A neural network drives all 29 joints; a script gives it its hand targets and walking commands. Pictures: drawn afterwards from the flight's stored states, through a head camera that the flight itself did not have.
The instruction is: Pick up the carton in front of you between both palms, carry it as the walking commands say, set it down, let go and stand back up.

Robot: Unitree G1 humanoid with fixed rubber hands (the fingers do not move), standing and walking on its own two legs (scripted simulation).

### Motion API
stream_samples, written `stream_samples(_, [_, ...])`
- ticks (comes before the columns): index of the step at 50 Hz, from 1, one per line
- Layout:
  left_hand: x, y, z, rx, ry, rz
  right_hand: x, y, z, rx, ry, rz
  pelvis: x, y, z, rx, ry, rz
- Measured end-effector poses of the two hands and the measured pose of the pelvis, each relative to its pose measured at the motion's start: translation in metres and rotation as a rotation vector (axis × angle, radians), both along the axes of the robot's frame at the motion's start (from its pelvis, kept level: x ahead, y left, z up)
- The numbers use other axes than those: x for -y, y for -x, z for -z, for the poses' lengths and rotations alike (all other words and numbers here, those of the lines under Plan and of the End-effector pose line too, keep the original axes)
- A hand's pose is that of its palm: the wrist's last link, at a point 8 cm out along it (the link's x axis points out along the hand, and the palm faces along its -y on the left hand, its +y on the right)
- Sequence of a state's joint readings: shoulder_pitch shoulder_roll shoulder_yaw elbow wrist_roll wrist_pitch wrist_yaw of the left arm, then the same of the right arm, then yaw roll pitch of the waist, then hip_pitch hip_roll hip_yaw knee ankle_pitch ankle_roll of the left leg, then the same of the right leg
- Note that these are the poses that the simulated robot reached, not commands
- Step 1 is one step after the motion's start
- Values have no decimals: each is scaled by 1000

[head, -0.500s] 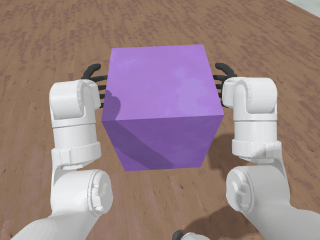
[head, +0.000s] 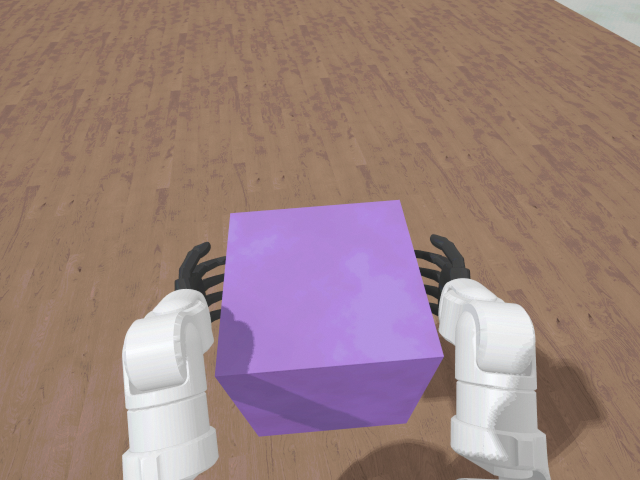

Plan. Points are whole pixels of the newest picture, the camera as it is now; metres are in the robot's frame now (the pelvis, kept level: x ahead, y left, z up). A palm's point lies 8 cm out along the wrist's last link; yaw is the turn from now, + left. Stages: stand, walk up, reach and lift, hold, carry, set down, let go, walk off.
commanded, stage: carry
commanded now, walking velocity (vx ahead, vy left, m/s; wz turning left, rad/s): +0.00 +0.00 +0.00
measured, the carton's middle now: (324, 325) +0.31 +0.00 +0.01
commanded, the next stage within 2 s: none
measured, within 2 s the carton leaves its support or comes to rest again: neither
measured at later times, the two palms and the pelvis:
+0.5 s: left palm (233, 194) +0.48 +0.13 +0.10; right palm (434, 190) +0.49 -0.17 +0.09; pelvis +0.22 -0.02 +0.00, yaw +2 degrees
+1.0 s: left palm (219, 221) +0.46 +0.16 +0.07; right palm (417, 210) +0.47 -0.14 +0.07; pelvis +0.20 -0.01 +0.00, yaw +3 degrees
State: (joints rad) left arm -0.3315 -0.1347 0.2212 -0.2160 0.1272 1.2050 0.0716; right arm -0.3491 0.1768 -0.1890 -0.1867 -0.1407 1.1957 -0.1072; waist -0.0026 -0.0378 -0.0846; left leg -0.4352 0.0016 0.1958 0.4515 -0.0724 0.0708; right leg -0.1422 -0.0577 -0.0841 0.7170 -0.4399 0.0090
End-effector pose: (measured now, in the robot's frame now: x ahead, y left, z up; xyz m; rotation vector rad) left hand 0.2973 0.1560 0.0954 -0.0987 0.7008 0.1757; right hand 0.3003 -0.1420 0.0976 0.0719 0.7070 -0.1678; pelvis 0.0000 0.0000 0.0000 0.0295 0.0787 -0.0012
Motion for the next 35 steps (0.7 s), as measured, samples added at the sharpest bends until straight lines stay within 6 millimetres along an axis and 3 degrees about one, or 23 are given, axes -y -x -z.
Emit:
stream_samples(4, [3, -29, 9, -61, 2, 37, 3, -20, 7, -62, 36, 9, -8, -42, -11, -2, 27, 18])
stream_samples(10, [10, -80, -4, -40, -23, 78, 10, -64, -6, -42, 46, 21, -5, -102, -21, 11, 46, 12])
stream_samples(15, [20, -124, -17, 35, -47, 54, 20, -116, -14, 35, 32, -5, 9, -157, -10, 42, 24, 1])
stream_samples(19, [27, -158, -18, 39, -86, 46, 27, -154, -6, 41, 1, -18, 18, -194, -1, 44, 48, -16])
stream_samples(27, [21, -188, -1, -35, -69, 7, 21, -196, 6, -31, 15, -57, 22, -223, -2, 9, 49, -42])
stream_samples(35, [8, -187, 4, -8, -49, -23, 8, -202, 6, -3, 27, -78, 18, -226, 1, 3, 51, -57])
